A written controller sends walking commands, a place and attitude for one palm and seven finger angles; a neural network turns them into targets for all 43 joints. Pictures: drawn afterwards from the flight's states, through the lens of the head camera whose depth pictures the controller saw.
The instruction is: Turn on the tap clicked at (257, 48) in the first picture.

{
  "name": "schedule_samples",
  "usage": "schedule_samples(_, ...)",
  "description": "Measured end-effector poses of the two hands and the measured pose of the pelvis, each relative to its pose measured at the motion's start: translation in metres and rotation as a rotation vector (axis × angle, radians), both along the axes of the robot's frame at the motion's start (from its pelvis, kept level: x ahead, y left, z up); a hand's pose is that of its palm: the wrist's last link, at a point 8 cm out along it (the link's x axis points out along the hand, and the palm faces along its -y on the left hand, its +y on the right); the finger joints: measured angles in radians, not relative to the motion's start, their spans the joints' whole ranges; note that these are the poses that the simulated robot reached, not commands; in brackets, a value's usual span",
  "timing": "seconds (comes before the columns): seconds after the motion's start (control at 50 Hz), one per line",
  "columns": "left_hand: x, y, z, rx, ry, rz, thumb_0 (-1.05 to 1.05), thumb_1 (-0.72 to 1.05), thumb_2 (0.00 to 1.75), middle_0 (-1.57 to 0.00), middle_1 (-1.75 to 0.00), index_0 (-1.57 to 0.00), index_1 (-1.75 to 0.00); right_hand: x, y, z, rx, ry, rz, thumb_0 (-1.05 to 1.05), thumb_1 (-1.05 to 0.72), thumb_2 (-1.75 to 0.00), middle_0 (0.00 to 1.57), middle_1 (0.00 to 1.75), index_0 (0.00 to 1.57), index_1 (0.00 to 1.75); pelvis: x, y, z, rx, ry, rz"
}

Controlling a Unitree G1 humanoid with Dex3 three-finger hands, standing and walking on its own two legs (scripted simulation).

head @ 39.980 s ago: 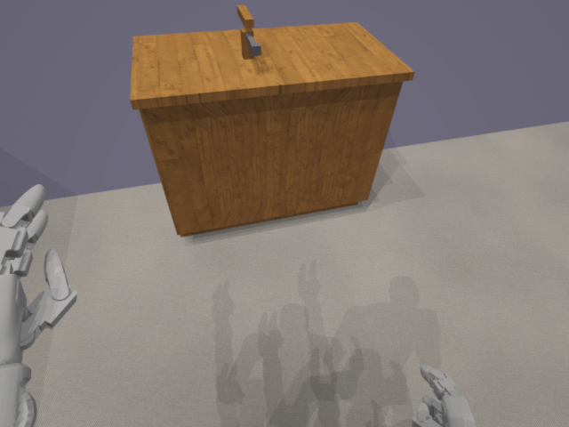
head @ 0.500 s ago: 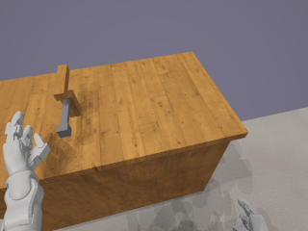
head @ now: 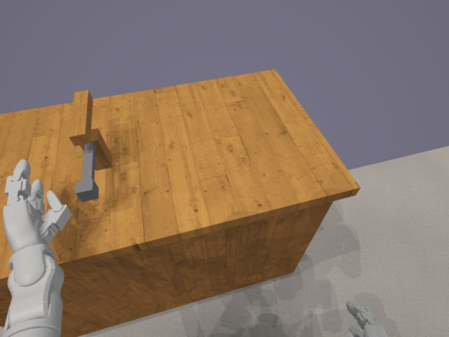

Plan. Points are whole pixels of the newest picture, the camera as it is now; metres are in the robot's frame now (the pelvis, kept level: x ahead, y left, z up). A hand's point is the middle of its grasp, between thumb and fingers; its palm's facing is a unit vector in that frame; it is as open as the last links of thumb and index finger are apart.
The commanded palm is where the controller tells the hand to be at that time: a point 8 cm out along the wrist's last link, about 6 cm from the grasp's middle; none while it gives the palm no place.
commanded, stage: reach beside the lever's end, fingers flat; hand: left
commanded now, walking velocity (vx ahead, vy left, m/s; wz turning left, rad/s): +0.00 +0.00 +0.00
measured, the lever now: (87, 190) +0.34 +0.27 +0.08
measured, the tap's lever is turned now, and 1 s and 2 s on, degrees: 0 0 25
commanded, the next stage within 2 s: push the lever round in 0.12 s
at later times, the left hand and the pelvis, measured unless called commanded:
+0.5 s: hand (69, 208) +0.31 +0.29 +0.07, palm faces +0.53 -0.84 -0.09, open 7.8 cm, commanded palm +0.26 +0.32 +0.07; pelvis +0.00 +0.00 +0.00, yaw +1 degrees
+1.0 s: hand (81, 206) +0.31 +0.27 +0.07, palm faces +0.54 -0.84 -0.08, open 7.8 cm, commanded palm +0.27 +0.30 +0.07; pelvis +0.00 +0.00 +0.00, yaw +0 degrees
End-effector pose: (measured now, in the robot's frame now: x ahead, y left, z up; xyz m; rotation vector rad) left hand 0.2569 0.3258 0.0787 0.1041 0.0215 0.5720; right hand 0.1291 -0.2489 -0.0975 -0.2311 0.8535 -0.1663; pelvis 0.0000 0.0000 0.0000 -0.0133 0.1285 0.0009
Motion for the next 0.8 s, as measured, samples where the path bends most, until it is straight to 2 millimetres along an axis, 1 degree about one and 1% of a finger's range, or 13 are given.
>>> schedule_samples(0.12,-0.004,0.001,-0.001,0.003,-0.014,0.009,0.02,0.89,0.89,-0.15,-0.15,-0.15,-0.15,0.005,0.004,0.0,-0.003,-0.007,0.015,0.01,-0.9,-0.9,0.2,0.3,0.2,0.3,0.0,0.002,-0.001,-0.002,0.0,0.006)
schedule_samples(0.22,-0.001,0.006,-0.003,-0.006,-0.005,0.015,0.02,0.89,0.89,-0.15,-0.15,-0.15,-0.15,0.011,0.006,0.001,-0.007,-0.013,0.026,0.01,-0.9,-0.9,0.2,0.3,0.2,0.3,-0.001,0.002,-0.002,-0.004,0.003,0.009)
schedule_samples(0.3,0.002,0.006,0.0,-0.001,-0.015,0.007,0.02,0.89,0.89,-0.15,-0.15,-0.15,-0.15,0.015,0.008,0.003,-0.005,-0.026,0.03,0.01,-0.9,-0.9,0.2,0.3,0.2,0.3,-0.001,0.003,-0.002,-0.006,0.005,0.01)
schedule_samples(0.56,0.005,-0.005,-0.005,-0.017,-0.011,-0.004,0.02,0.89,0.89,-0.15,-0.15,-0.15,-0.15,0.014,0.009,0.003,-0.004,-0.021,0.033,0.01,-0.9,-0.9,0.2,0.3,0.2,0.3,0.001,0.004,-0.002,-0.007,0.007,0.009)
schedule_samples(0.74,0.016,-0.016,-0.006,-0.017,-0.011,-0.019,0.02,0.89,0.89,-0.15,-0.15,-0.15,-0.15,0.012,0.008,0.001,0.002,-0.006,0.027,0.01,-0.9,-0.9,0.2,0.3,0.2,0.3,0.002,0.003,-0.002,-0.005,0.009,0.008)
schedule_samples(0.8,0.016,-0.018,-0.006,-0.019,-0.007,-0.014,0.02,0.9,0.89,-0.15,-0.15,-0.15,-0.15,0.011,0.008,0.001,0.006,-0.005,0.022,0.01,-0.9,-0.9,0.2,0.3,0.2,0.3,0.003,0.002,-0.002,-0.004,0.009,0.005)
